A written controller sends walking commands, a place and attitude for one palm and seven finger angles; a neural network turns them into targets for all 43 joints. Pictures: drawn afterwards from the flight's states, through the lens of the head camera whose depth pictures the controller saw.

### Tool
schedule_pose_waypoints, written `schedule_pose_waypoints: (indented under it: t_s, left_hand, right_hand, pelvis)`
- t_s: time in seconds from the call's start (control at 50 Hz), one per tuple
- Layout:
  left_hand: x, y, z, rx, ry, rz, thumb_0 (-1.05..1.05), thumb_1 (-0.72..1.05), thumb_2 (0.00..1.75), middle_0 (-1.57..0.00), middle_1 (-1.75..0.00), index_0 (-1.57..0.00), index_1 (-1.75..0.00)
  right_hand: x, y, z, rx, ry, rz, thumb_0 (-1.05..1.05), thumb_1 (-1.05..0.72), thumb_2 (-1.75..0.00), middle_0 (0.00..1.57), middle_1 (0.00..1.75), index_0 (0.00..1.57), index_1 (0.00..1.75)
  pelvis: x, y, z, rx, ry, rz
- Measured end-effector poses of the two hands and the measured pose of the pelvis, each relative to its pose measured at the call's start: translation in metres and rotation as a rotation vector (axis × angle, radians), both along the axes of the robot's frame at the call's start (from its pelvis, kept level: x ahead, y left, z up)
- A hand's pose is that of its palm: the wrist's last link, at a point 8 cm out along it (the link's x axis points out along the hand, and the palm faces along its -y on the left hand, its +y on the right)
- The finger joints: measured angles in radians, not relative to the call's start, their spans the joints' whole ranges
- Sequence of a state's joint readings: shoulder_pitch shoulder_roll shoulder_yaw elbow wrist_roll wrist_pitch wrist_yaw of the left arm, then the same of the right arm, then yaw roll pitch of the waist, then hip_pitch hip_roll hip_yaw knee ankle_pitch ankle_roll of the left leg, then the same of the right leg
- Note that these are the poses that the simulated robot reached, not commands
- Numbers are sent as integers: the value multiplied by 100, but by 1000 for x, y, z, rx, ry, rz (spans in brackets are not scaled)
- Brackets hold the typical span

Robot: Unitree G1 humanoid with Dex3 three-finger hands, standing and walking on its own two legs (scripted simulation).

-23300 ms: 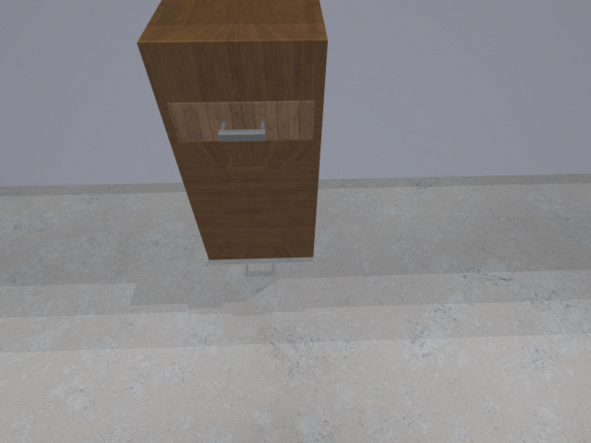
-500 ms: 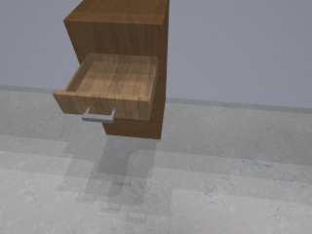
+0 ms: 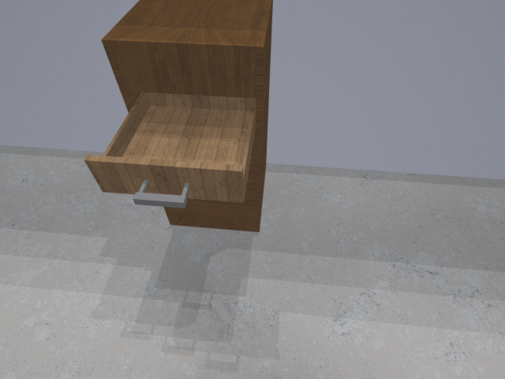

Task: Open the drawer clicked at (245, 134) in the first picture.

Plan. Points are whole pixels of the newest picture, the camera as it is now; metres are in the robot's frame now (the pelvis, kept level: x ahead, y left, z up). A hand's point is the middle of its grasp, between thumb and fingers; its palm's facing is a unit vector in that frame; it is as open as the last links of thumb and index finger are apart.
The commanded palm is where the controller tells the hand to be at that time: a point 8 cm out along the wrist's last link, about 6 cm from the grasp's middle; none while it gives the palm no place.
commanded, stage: look to check the result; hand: left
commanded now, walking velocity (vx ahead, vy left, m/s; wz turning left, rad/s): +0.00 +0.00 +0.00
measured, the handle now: (163, 192) +0.54 +0.25 -0.11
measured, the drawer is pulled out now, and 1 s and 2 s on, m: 0.30 0.30 0.30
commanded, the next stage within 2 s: stand and wait in 0.52 s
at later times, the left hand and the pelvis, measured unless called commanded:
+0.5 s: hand out of the picture +0.01 +0.16 -0.17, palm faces +0.05 -0.98 -0.18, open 7.3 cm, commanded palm none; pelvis +0.02 +0.00 +0.00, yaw +0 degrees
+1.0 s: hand out of the picture +0.02 +0.16 -0.18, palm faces +0.05 -0.98 -0.18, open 7.3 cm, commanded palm none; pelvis +0.03 +0.00 +0.00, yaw +0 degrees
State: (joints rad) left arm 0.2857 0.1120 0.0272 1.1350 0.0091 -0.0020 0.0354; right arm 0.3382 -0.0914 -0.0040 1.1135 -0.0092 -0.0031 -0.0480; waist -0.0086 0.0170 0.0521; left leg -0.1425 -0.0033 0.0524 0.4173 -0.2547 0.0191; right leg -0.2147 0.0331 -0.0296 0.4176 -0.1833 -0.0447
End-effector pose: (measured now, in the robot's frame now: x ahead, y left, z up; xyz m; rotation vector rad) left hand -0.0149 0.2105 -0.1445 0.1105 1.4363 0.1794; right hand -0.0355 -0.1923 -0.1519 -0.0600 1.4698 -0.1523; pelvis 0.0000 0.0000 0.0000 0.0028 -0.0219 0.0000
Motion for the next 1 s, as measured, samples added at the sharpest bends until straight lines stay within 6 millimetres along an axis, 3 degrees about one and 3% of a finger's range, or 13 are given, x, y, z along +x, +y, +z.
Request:
schedule_pose_waypoints:
  t_s: [1.0]
  left_hand:
    - [27, -2, 0, -2, 23, -4, 0, 92, 90, -20, -30, -20, -30]
  right_hand:
    - [30, -9, 2, -19, 28, 11, 0, -91, -90, 19, 30, 20, 30]
  pelvis:
    - [30, -3, 1, -5, 11, 3]
